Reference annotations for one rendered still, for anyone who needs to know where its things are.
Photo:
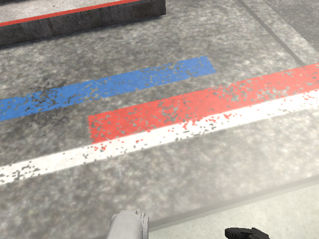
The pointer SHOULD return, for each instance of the left robot thigh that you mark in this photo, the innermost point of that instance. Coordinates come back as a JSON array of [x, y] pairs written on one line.
[[128, 224]]

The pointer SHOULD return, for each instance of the right robot hand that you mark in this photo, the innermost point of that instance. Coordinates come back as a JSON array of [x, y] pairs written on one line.
[[244, 233]]

